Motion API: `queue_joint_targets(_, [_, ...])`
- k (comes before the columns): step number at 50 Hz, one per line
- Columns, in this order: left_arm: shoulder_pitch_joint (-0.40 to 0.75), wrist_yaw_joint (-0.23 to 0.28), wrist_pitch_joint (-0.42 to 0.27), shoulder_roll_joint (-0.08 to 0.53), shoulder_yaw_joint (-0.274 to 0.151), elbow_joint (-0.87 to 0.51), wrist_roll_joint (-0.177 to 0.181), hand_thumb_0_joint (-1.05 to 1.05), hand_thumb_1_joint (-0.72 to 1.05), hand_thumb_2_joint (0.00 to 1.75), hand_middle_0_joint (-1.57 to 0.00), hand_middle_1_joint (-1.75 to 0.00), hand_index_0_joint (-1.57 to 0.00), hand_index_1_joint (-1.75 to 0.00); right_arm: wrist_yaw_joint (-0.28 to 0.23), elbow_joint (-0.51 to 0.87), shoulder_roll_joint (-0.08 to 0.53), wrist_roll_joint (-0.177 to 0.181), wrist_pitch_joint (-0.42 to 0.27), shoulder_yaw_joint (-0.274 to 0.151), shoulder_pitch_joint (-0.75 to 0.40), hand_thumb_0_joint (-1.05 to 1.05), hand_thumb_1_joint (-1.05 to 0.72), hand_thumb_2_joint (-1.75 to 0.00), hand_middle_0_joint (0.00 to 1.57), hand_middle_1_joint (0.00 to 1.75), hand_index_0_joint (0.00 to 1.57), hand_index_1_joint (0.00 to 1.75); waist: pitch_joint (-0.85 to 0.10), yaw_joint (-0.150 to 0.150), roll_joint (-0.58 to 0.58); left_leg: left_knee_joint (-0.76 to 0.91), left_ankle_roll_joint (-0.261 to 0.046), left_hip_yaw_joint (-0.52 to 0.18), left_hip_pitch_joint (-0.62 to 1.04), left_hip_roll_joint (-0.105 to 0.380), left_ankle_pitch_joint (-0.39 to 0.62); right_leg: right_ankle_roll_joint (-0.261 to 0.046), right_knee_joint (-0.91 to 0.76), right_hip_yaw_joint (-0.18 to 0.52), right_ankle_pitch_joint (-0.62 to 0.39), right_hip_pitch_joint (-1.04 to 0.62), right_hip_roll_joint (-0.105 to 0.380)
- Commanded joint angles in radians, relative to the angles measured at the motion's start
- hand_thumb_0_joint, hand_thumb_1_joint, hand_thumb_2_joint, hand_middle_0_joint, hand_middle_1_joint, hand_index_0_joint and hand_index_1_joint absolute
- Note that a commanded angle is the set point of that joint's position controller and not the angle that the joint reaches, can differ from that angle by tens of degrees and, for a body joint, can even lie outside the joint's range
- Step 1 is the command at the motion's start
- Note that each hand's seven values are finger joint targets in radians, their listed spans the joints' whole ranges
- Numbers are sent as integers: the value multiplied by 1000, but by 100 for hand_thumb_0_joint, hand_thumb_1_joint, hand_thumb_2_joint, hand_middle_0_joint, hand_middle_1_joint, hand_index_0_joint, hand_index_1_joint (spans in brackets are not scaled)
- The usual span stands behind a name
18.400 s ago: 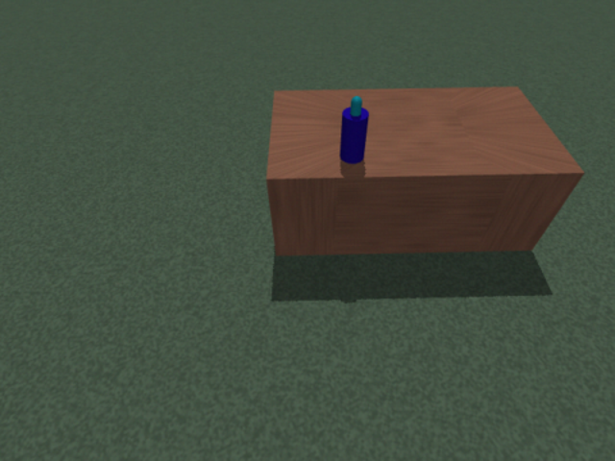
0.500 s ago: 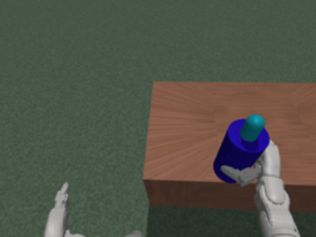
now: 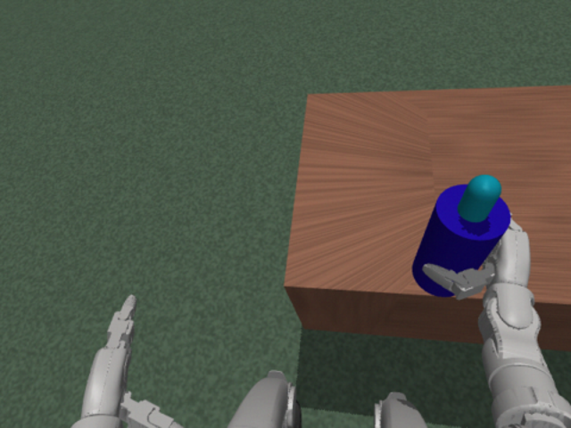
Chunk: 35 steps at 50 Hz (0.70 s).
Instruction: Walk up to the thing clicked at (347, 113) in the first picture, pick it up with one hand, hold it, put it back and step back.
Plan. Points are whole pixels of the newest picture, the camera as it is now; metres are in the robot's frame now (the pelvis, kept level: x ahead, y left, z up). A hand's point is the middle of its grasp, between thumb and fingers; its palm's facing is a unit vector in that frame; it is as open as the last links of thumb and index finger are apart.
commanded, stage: crouch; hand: right
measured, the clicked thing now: (459, 235) +0.39 -0.17 -0.01
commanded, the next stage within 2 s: lower in 0.74 s
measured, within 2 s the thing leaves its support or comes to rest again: neither
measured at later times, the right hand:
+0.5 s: hand (452, 222) +0.46 -0.19 -0.09, palm faces +0.21 +0.98 -0.02, open 11.5 cm
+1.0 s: hand (447, 226) +0.47 -0.19 -0.13, palm faces +0.18 +0.98 -0.02, open 11.5 cm
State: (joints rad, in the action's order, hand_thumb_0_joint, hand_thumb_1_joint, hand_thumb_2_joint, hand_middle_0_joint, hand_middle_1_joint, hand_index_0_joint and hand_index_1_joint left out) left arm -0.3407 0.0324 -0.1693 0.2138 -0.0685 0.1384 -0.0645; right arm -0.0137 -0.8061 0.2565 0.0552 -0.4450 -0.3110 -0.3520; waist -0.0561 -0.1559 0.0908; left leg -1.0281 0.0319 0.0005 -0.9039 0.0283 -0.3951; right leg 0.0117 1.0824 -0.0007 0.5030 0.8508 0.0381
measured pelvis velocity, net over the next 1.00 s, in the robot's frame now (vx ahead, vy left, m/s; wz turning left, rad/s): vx -0.01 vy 0.00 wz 0.02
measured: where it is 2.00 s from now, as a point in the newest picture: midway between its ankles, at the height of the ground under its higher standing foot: outside the picture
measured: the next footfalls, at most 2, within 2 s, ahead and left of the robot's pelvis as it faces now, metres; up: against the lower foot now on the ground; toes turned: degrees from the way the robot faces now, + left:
none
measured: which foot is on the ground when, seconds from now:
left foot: down 0.00-1.00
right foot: down 0.00-1.00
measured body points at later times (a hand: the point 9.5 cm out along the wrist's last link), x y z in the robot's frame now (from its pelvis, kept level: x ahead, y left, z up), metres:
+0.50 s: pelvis -0.01 -0.01 -0.05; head +0.14 -0.06 +0.37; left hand +0.14 +0.28 +0.00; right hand +0.44 -0.24 -0.09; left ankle +0.06 +0.14 -0.66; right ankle +0.01 -0.12 -0.66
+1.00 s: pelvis -0.01 +0.00 -0.07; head +0.16 -0.06 +0.34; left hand +0.16 +0.27 -0.01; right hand +0.46 -0.24 -0.12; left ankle +0.06 +0.14 -0.66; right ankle +0.01 -0.12 -0.66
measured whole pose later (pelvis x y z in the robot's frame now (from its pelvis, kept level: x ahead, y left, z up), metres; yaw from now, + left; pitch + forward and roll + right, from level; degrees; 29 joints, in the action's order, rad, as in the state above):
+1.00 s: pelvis -0.01 +0.00 -0.07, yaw +1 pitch +27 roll +4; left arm -0.40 -0.02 -0.06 0.29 -0.05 -0.19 -0.11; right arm 0.00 -1.15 0.48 -0.01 -0.57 -0.49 -0.67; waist -0.11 -0.31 0.05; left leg -1.29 0.02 0.05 -1.29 0.00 -0.47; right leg 0.02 1.41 0.06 0.61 1.27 0.06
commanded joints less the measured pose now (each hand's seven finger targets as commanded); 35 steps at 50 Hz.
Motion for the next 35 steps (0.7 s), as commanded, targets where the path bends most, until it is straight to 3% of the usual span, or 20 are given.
queue_joint_targets(1, [-51, 3, -44, 234, -168, -220, -7, 0, -53, 5, -5, -6, -6, -5, -19, 422, 268, 31, -214, -89, -591, 0, -6, -128, 120, 138, 126, 139, -619, 15, -304, 35, -30, 3, 164, -36, 267, 9, -89, 12, -424, -311, -21])
queue_joint_targets(3, [-45, -1, -39, 258, -187, -248, -10, 0, -52, 4, -5, -7, -6, -5, -25, 384, 247, 26, -216, -68, -588, 0, -8, -130, 122, 141, 128, 141, -612, 0, -308, 16, -32, 18, 106, -49, 230, 18, -79, 30, -474, -339, -6])
queue_joint_targets(5, [-45, -2, -31, 265, -202, -235, -10, 0, -53, 5, -5, -6, -6, -6, -32, 303, 243, 26, -217, -85, -594, 0, -9, -129, 122, 139, 127, 139, -573, -11, -266, 11, -33, 22, 88, -51, 192, 11, -72, 34, -382, -253, -7])
queue_joint_targets(8, [-28, -12, -28, 209, -139, -288, -13, 0, -52, 4, -5, -6, -6, -5, -33, 276, 207, 14, -234, -55, -697, 0, -2, -125, 118, 136, 123, 136, -573, -32, -232, -6, -33, 26, 70, -52, 159, 6, -57, 36, -261, -175, -8])
queue_joint_targets(10, [-50, -13, -26, 194, -115, -322, -16, 0, -51, 3, -5, -6, -6, -5, -26, 178, 190, 0, -239, -45, -693, 0, 1, -121, 113, 132, 119, 132, -581, -56, -227, -31, -34, 37, 21, -55, 157, 11, -36, 49, -291, -173, -2])
queue_joint_targets(11, [-28, -15, -26, 216, -112, -378, -18, 0, -51, 3, -5, -6, -6, -5, -19, 64, 199, -8, -234, -68, -633, 0, 2, -118, 111, 129, 117, 129, -607, -63, -179, -44, -33, 44, 29, -55, 179, 12, -20, 61, -320, -155, 0])
queue_joint_targets(12, [-34, -18, -23, 208, -97, -408, -23, 0, -51, 3, -5, -6, -6, -5, -19, 126, 267, -16, -248, -102, -678, 0, 2, -118, 112, 129, 117, 129, -680, -42, -206, -56, -34, 34, 75, -50, 229, 10, 7, 44, -358, -151, -8])
queue_joint_targets(13, [-89, -22, -11, 178, -77, -363, -25, 0, -51, 3, -5, -6, -6, -4, -13, 114, 312, -25, -253, -122, -716, 0, -1, -119, 113, 130, 118, 130, -692, -48, -261, -71, -35, 28, 64, -47, 261, 11, 31, 35, -395, -158, -10])
queue_joint_targets(14, [-139, -26, 1, 160, -70, -308, -26, 0, -50, 2, -5, -6, -6, -4, -4, 84, 298, -26, -251, -106, -743, 0, -2, -119, 114, 130, 119, 130, -641, -61, -316, -81, -38, 26, 9, -45, 245, 14, 42, 33, -398, -143, -9])
queue_joint_targets(15, [-133, -27, 5, 189, -97, -357, -27, 0, -49, 2, -5, -6, -6, -4, -2, 87, 312, -24, -252, -125, -753, 0, -4, -119, 114, 130, 119, 130, -660, -68, -311, -91, -41, 30, 0, -46, 251, 16, 49, 39, -420, -144, -9])
queue_joint_targets(17, [-108, -27, 4, 274, -176, -411, -30, 0, -49, 2, -5, -6, -7, -4, -7, 83, 421, -30, -251, -208, -755, 0, -7, -124, 118, 135, 123, 135, -721, -65, -357, -105, -40, 31, 3, -47, 262, 18, 63, 40, -459, -188, -5])
queue_joint_targets(19, [-133, -35, 24, 285, -204, -360, -35, 0, -49, 2, -5, -6, -7, -4, -15, 38, 398, -29, -242, -205, -753, 0, -10, -127, 121, 138, 126, 138, -655, -80, -366, -107, -43, 36, -33, -55, 227, 18, 61, 42, -426, -144, -3])
queue_joint_targets(21, [-136, -37, 24, 307, -233, -361, -29, 0, -50, 2, -5, -6, -6, -5, -28, 112, 416, -20, -247, -210, -818, 0, -10, -126, 121, 138, 126, 138, -633, -90, -386, -103, -47, 38, -60, -58, 173, 15, 54, 49, -353, -124, 0])
queue_joint_targets(23, [-84, -41, 22, 309, -225, -458, -25, 0, -51, 3, -5, -6, -6, -5, -33, 152, 445, -34, -249, -226, -801, 0, -7, -126, 120, 138, 125, 138, -709, -88, -363, -107, -50, 40, -17, -61, 180, 11, 61, 55, -362, -151, 2])
queue_joint_targets(26, [-63, -45, 27, 232, -133, -476, -27, 0, -50, 4, -4, -6, -6, -4, -19, 62, 322, -38, -249, -141, -782, 0, 1, -123, 117, 135, 122, 135, -685, -103, -295, -113, -52, 39, 9, -63, 207, 5, 83, 52, -316, -63, -5])
queue_joint_targets(28, [-37, -44, 24, 187, -74, -463, -24, 0, -51, 4, -4, -5, -5, -4, -1, 13, 353, -43, -256, -152, -807, 0, 1, -118, 113, 129, 118, 129, -688, -92, -292, -123, -51, 22, 29, -53, 216, 0, 105, 46, -269, 27, -10])
queue_joint_targets(31, [-58, -31, 32, 251, -115, -525, -28, 0, -50, 3, -5, -5, -6, -4, 14, 117, 523, -55, -265, -229, -878, 0, 3, -115, 109, 126, 114, 126, -830, -80, -375, -136, -46, 16, 62, -49, 249, 5, 125, 42, -329, -63, -11])
queue_joint_targets(32, [-93, -27, 38, 268, -146, -509, -32, 0, -50, 3, -4, -5, -6, -4, 14, 87, 515, -59, -256, -228, -839, 0, 1, -117, 111, 128, 116, 128, -815, -93, -392, -133, -45, 14, 55, -51, 257, 5, 129, 38, -343, -82, -11])
queue_joint_targets(34, [-178, -32, 48, 250, -142, -419, -32, 0, -49, 2, -4, -6, -6, -4, 12, 2, 452, -42, -243, -211, -783, 0, -3, -120, 114, 131, 120, 132, -700, -110, -401, -128, -47, 16, 1, -56, 254, 3, 135, 37, -349, -43, -16])
queue_joint_targets(35, [-167, -32, 49, 279, -170, -427, -31, 0, -49, 2, -4, -6, -6, -4, 2, 38, 484, -33, -247, -244, -805, 0, -2, -120, 115, 132, 120, 132, -706, -117, -396, -132, -49, 22, -5, -59, 260, 2, 132, 44, -353, -34, -14])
